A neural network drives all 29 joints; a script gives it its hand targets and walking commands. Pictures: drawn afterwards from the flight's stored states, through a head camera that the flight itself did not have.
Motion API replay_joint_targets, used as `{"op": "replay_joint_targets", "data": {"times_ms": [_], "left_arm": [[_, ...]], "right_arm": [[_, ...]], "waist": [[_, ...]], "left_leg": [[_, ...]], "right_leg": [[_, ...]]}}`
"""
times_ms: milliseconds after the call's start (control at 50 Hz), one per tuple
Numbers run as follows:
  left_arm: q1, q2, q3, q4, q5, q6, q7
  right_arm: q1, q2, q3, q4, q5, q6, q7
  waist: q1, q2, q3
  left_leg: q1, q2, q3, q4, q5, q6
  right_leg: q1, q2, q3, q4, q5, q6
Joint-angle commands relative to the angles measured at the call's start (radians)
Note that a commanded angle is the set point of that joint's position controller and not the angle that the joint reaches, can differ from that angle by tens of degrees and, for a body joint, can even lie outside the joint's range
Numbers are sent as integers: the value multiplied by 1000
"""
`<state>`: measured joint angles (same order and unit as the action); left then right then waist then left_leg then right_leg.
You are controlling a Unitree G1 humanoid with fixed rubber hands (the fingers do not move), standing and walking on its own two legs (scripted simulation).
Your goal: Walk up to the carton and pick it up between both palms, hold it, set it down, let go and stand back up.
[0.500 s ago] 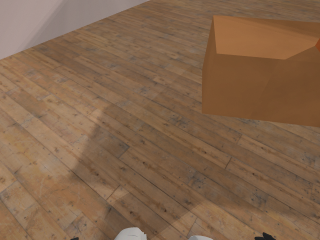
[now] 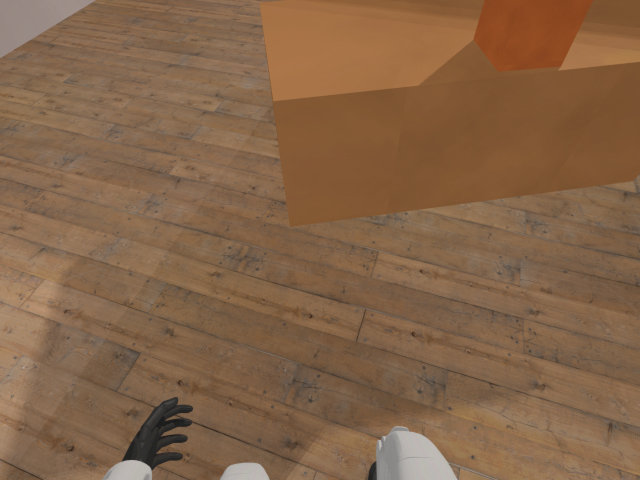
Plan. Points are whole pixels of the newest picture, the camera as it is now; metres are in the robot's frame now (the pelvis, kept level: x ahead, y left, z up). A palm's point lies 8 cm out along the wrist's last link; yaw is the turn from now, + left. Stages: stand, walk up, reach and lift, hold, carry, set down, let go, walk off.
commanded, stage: walk up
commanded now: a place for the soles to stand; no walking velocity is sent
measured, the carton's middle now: (530, 10) +1.31 -0.59 -0.04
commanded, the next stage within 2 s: none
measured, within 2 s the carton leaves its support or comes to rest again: neither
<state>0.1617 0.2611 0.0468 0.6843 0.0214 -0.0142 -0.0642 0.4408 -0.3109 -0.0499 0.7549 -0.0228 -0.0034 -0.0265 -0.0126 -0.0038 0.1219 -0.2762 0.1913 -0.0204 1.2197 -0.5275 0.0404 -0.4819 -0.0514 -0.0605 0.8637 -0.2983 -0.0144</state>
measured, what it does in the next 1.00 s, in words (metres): walks ahead: left foot, then right foot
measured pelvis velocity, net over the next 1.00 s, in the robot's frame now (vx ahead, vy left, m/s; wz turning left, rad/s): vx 0.38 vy -0.25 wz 0.14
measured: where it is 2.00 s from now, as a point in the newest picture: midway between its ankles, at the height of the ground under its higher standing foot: (493, 306)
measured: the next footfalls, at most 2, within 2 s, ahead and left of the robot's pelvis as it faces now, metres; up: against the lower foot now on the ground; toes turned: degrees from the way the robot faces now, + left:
left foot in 0.24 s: +0.24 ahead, +0.09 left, +0.00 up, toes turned +11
right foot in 0.60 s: +0.41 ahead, -0.31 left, +0.00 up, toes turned -6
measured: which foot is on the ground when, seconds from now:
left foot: up 0.00-0.22, down 0.24-0.60, up 0.62-0.90, down 0.92-1.00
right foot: down 0.00-0.24, up 0.26-0.58, down 0.60-0.94, up 0.96-1.00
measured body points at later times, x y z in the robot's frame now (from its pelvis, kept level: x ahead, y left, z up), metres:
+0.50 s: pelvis +0.19 -0.10 +0.01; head +0.20 -0.07 +0.46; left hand +0.30 +0.16 -0.11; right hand +0.26 -0.38 -0.08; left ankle +0.20 +0.08 -0.69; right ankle +0.30 -0.24 -0.64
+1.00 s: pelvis +0.38 -0.25 +0.00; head +0.39 -0.22 +0.45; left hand +0.39 +0.02 -0.14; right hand +0.54 -0.48 -0.09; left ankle +0.43 -0.14 -0.69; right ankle +0.37 -0.32 -0.66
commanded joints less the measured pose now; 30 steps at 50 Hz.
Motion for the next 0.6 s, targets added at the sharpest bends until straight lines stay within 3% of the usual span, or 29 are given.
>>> {"op": "replay_joint_targets", "data": {"times_ms": [0, 40, 80, 120, 140, 160, 180, 200, 220, 240, 260, 280, 320, 360, 400, 420, 440, 480, 500, 520, 540, 560, 580], "left_arm": [[108, 250, 69, -55, 7, -5, 46], [73, 191, 51, -65, 13, -10, 37], [64, 186, 44, -62, 19, -15, 35], [70, 188, 39, -56, 24, -15, 33], [54, 192, 39, -57, 26, -11, 31], [16, 193, 32, -65, 25, -3, 28], [-26, 178, 20, -76, 23, 7, 21], [-49, 161, 14, -85, 30, 16, 14], [-34, 108, -9, -99, 35, 22, 8], [-14, 71, -14, -142, 34, 28, 3], [-25, 162, 14, -147, 43, 56, 4], [-22, 178, 17, -141, 43, 68, -3], [-46, 170, 25, -135, 49, 70, -6], [17, 142, 27, -123, 39, 65, -17], [45, 112, 25, -121, 22, 63, -31], [55, 95, 23, -121, 13, 59, -39], [54, 86, 21, -120, 7, 54, -45], [43, 80, 27, -116, 4, 40, -55], [57, 71, 30, -114, 2, 32, -58], [103, 70, 35, -107, 0, 25, -59], [162, 82, 47, -91, 3, 19, -56], [233, 105, 61, -65, 5, 12, -49], [320, 153, 81, -35, 1, 2, -37]], "right_arm": [[-9, -79, -27, -167, -1, -38, -2], [21, -83, -37, -144, -5, -32, -4], [-18, -67, -38, -160, -3, -29, -4], [-53, -42, -38, -172, 3, -36, -4], [-35, -37, -40, -167, 6, -43, -2], [-2, -32, -46, -156, 6, -53, -1], [63, -37, -57, -132, 6, -65, -1], [157, -54, -73, -110, -3, -72, -5], [239, -123, -96, -101, -20, -74, -18], [278, -225, -107, -115, -47, -75, -40], [195, -234, -101, -117, -50, -59, -62], [112, -204, -87, -145, -52, -56, -75], [25, -157, -65, -153, -56, -74, -81], [-42, -134, -46, -144, -52, -94, -72], [-99, -150, -45, -134, -51, -106, -61], [-132, -168, -51, -135, -52, -108, -57], [-134, -176, -54, -129, -53, -108, -52], [-105, -180, -63, -111, -50, -104, -44], [-115, -193, -69, -110, -47, -99, -39], [-145, -205, -74, -112, -46, -90, -35], [-172, -204, -73, -114, -42, -81, -30], [-168, -180, -67, -116, -41, -68, -26], [-127, -122, -50, -118, -40, -52, -20]], "waist": [[80, -179, -51], [51, -183, -72], [57, -187, -65], [64, -185, -26], [53, -174, -45], [19, -141, -63], [-20, -74, -106], [-66, -37, -144], [-124, 127, -162], [-145, 283, -198], [-103, 118, -129], [-74, 93, -60], [-63, 77, 11], [-22, 109, 11], [7, 132, 26], [17, 172, 21], [13, 194, 16], [0, 186, -2], [6, 208, -9], [33, 219, -30], [70, 187, -58], [100, 108, -90], [137, -32, -127]], "left_leg": [[-397, -35, -37, 134, 55, -2], [-311, -47, -32, 72, 32, -24], [-309, -44, -32, -66, 0, -30], [-289, -59, 4, -201, 42, -23], [-227, -74, 32, -275, 88, -17], [-90, -92, 61, -386, 188, -6], [88, -137, 101, -492, 293, 7], [289, -170, 92, -511, 310, 29], [436, -78, -124, -615, 66, 81], [407, 234, -773, -991, -473, 194], [309, 310, -928, -1072, -630, 273], [277, 304, -868, -1051, -598, 275], [174, 286, -652, -1003, -362, 268], [69, 237, -416, -981, -153, 229], [0, 208, -279, -961, -76, 217], [-30, 197, -211, -943, -60, 214], [-40, 173, -154, -933, -53, 205], [-85, 139, -63, -923, -66, 184], [-122, 126, -22, -912, -82, 172], [-179, 117, 20, -880, -99, 160], [-243, 99, 53, -826, -126, 143], [-303, 60, 87, -716, -152, 120], [-354, -16, 127, -496, -121, 89]], "right_leg": [[250, -290, 514, -559, -307, -267], [162, -292, 443, -555, -245, -287], [150, -319, 404, -551, -193, -306], [122, -313, 337, -542, -92, -297], [105, -298, 287, -522, -78, -282], [28, -261, 210, -467, -82, -253], [-73, -211, 125, -392, -171, -208], [-202, -162, 55, -281, -318, -147], [-344, -87, -24, -17, -360, -78], [-434, 45, -57, 343, -361, -9], [-445, -4, 88, 458, -309, 15], [-491, -35, 102, 514, -245, 32], [-491, -100, 127, 553, -171, 52], [-371, -130, 172, 477, -125, 57], [-292, -142, 168, 360, -111, 56], [-243, -149, 150, 284, -102, 53], [-204, -142, 120, 208, -92, 47], [-85, -108, 39, 95, -45, 33], [-3, -91, 3, 39, -25, 24], [114, -75, -36, -8, -1, 13], [249, -44, -76, -52, 56, 3], [380, -6, -117, -99, 65, -3], [498, 40, -129, -128, -8, -14]]}}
